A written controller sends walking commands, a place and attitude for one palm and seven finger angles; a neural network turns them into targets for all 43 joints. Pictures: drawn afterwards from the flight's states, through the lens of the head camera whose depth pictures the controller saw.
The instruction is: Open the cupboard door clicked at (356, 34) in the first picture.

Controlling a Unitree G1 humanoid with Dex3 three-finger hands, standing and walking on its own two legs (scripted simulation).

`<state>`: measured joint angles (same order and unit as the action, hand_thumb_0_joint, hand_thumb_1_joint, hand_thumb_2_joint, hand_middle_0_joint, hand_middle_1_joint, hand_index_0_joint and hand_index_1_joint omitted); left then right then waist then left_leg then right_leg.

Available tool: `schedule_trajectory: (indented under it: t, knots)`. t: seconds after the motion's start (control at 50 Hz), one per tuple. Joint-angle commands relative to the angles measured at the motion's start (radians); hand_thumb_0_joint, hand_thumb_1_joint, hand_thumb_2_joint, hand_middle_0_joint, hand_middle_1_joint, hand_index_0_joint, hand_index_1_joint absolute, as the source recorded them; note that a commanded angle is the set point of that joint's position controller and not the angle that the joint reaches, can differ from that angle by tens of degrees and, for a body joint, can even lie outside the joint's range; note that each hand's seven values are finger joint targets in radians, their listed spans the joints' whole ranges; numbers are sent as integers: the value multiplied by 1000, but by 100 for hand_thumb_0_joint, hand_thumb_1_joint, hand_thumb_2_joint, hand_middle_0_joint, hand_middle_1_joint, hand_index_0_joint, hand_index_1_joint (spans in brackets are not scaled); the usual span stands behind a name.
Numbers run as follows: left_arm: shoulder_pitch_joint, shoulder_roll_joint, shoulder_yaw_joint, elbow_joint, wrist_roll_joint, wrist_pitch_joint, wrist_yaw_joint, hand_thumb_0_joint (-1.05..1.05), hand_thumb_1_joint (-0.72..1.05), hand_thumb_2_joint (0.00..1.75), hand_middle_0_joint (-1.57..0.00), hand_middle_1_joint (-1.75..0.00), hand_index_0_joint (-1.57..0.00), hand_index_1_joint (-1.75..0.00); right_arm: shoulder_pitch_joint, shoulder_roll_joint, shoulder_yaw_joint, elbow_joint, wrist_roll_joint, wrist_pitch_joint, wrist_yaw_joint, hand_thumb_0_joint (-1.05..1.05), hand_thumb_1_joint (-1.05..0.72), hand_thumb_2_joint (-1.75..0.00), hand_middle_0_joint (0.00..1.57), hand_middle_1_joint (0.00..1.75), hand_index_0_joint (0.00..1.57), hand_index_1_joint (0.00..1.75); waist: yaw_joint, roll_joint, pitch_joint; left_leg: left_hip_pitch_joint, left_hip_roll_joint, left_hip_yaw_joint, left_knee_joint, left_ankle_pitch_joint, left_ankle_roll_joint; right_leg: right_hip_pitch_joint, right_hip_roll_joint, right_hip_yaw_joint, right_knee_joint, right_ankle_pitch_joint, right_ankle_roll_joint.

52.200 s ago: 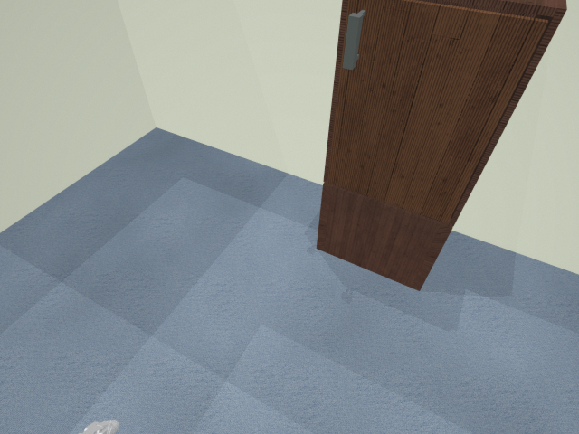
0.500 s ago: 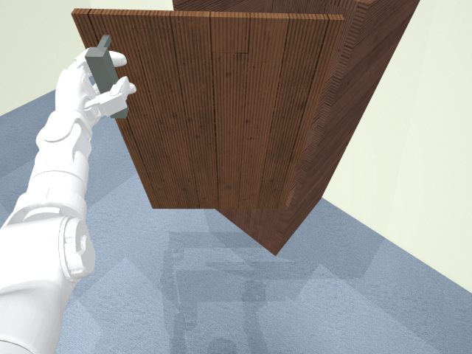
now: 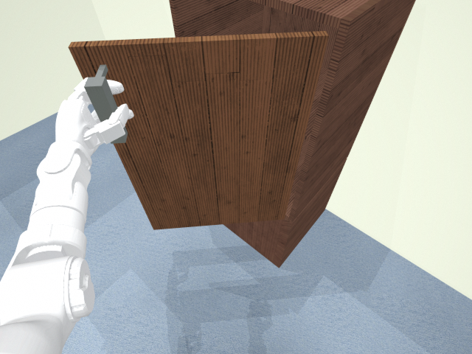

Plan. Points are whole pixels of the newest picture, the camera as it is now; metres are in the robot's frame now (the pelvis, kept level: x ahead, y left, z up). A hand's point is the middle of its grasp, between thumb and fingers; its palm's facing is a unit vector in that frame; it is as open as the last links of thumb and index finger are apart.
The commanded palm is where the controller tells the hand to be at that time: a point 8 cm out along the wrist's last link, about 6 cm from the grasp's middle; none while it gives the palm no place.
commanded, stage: pull the door open along its arc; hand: left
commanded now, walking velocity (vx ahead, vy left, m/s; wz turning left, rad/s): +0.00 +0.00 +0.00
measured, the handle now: (110, 104) +0.51 +0.20 +0.17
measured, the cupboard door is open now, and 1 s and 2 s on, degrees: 46 80 83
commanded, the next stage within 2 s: open thumb and fingers to let go in 0.60 s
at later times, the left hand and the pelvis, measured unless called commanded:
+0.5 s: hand (157, 208) +0.28 +0.09 +0.17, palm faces +0.31 -0.95 +0.08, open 6.6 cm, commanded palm +0.21 +0.14 +0.16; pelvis +0.00 -0.02 +0.01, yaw +3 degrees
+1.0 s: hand (173, 217) +0.27 +0.07 +0.17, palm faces +0.36 -0.93 +0.04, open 8.2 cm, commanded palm +0.22 +0.10 +0.16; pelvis -0.02 -0.03 +0.01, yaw +4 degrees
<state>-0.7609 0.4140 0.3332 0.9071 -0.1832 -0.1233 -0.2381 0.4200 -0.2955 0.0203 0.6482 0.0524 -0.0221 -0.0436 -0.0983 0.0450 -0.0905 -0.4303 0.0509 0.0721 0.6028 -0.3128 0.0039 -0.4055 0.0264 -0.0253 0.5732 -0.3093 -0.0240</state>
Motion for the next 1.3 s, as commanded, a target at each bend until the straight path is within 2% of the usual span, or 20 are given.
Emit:
schedule_trajectory:
  t: [0.0, 0.08, 0.1, 0.14, 0.18, 0.22, 0.3, 0.32, 0.38, 0.46, 0.54, 0.62, 0.68, 0.74, 0.8, 0.9, 1.04, 1.08, 1.18, 1.28]
  knots:
    - [-178, 210, 32, -392, -47, -16, -26, 0, 90, 90, -40, -135, -40, -135, -75, -125, -54, -169, 17, -37, -7, 0, -90, -90, 20, 30, 20, 30, 90, -26, -323, 201, -49, -24, -39, 408, 49, 235, -1, -4, -41, 548, 7]
    - [48, 151, 27, -623, -75, 39, -11, 0, 90, 90, -40, -135, -40, -135, -147, -106, -52, -212, 22, -45, -1, 0, -90, -90, 20, 30, 20, 30, 123, -70, -309, 230, -52, -13, -60, 439, 49, 303, -13, -11, -47, 613, 11]
    - [82, 119, 121, -714, -114, 74, 99, 0, 90, 90, -40, -135, -40, -135, -197, -70, -49, -223, 26, -54, 8, 0, -90, -90, 20, 30, 20, 30, 189, -63, -297, 214, -55, -11, -61, 434, 39, 296, -9, -15, -59, 588, 15]
    - [174, -47, 29, -842, -102, 139, 240, 0, 90, 90, -40, -135, -40, -135, -254, -51, -42, -218, 24, -67, 25, 0, -90, -90, 20, 30, 20, 30, 178, -44, -227, 229, -48, -14, -88, 412, 22, 265, -9, -32, -79, 510, 13]
    - [232, -86, -19, -921, -59, 183, 307, 0, 90, 90, -40, -135, -40, -135, -274, -56, -43, -208, 17, -64, 30, 0, -90, -90, 20, 30, 20, 30, 154, -80, -183, 247, -41, -20, -93, 399, 23, 247, -8, -39, -87, 474, 14]
    - [282, -147, -83, -1070, -6, 226, 386, 0, 90, 90, -40, -135, -40, -135, -315, -39, -38, -216, 5, -55, 38, 0, -90, -90, 20, 30, 20, 30, 160, -49, -201, 277, -42, -16, -103, 403, 21, 262, -14, -32, -84, 471, 15]
    - [447, -254, -184, -1286, 67, 326, 523, 0, 90, 90, -40, -135, -40, -135, -372, -10, -28, -228, -17, -18, 45, 0, -90, -90, 20, 30, 20, 30, 166, -80, -207, 317, -39, -20, -111, 415, 16, 305, -26, -29, -101, 481, 13]
    - [466, -296, -240, -1335, 83, 348, 543, 0, 90, 90, -40, -135, -40, -135, -388, -5, -22, -231, -22, -7, 46, 0, -90, -90, 20, 30, 20, 30, 154, -93, -185, 317, -42, -23, -112, 405, 16, 305, -28, -27, -106, 482, 15]
    - [521, -336, -294, -1383, 113, 403, 598, 0, 90, 90, -40, -135, -40, -135, -425, 4, -13, -220, -37, 29, 42, 0, -90, -90, 20, 30, 20, 30, 143, -148, -111, 315, -44, -37, -109, 357, 18, 289, -33, -19, -147, 443, 17]
    - [607, -403, -363, -1471, 145, 434, 658, 0, 90, 90, -40, -135, -40, -135, -477, 35, 1, -227, -52, 59, 46, 0, -90, -90, 20, 30, 20, 30, 159, -85, -87, 321, -53, -43, -112, 339, 13, 293, -46, -5, -166, 423, 12]
    - [781, -452, -455, -1568, 183, 436, 663, 0, 90, 90, -40, -135, -40, -135, -492, 51, 6, -242, -61, 87, 64, 0, -90, -90, 20, 30, 20, 30, 171, -58, -91, 319, -55, -47, -107, 358, 10, 309, -47, -1, -154, 451, 4]
    - [671, -505, -541, -1559, 207, 426, 683, 0, 90, 90, -40, -135, -40, -135, -520, 56, 10, -227, -65, 79, 65, 0, -90, -90, 20, 30, 20, 30, 140, -111, -30, 318, -54, -63, -88, 284, 16, 240, -52, 15, -193, 316, 8]
    - [515, -486, -519, -1467, 209, 412, 712, 0, 90, 90, -40, -135, -40, -135, -537, 59, 16, -193, -64, 69, 47, 0, -90, -90, 20, 30, 20, 30, 126, -147, 22, 307, -65, -70, -81, 201, 23, 181, -65, 46, -259, 140, 12]
    - [477, -473, -485, -1407, 189, 395, 716, 0, 69, 81, -38, -133, -38, -133, -550, 65, 16, -184, -66, 53, 29, 0, -90, -90, 20, 30, 20, 30, 146, -153, -5, 310, -72, -71, -88, 160, 23, 197, -82, 77, -301, 31, 15]
    - [443, -492, -497, -1370, 173, 381, 704, 0, 48, 72, -37, -130, -37, -130, -550, 65, 14, -174, -63, 46, 22, 0, -90, -90, 20, 30, 20, 30, 152, -126, -33, 328, -70, -76, -108, 164, 20, 222, -82, 70, -296, 35, 11]
    - [466, -488, -481, -1367, 161, 369, 689, 0, 13, 57, -35, -127, -35, -127, -523, 56, 5, -175, -63, 43, 21, 0, -90, -90, 20, 30, 20, 30, 162, -112, -93, 351, -65, -70, -134, 228, 19, 285, -74, 38, -258, 183, 11]
    - [472, -532, -537, -1378, 197, 365, 709, 0, -36, 36, -31, -122, -31, -122, -505, 52, -4, -180, -65, 38, 39, 0, -90, -90, 20, 30, 20, 30, 150, -145, -51, 354, -59, -68, -136, 238, 20, 249, -60, 11, -250, 168, 5]
    - [472, -538, -552, -1395, 210, 360, 717, 0, -50, 30, -30, -120, -30, -120, -507, 54, -7, -179, -66, 37, 43, 0, -90, -90, 20, 30, 20, 30, 153, -117, -43, 362, -56, -72, -133, 239, 19, 236, -56, 9, -247, 152, -1]
    - [467, -563, -580, -1379, 230, 370, 730, 0, -50, 30, -27, -105, -27, -105, -507, 56, -5, -175, -66, 46, 52, 0, -90, -90, 20, 30, 20, 30, 147, -68, -33, 361, -53, -77, -134, 239, 14, 226, -49, -8, -232, 146, -13]
    - [440, -590, -602, -1380, 223, 381, 729, 0, -50, 30, -23, -80, -23, -80, -509, 59, -4, -176, -66, 48, 55, 0, -90, -90, 20, 30, 20, 30, 142, -90, -36, 368, -45, -90, -140, 245, 11, 225, -39, -26, -217, 157, -17]
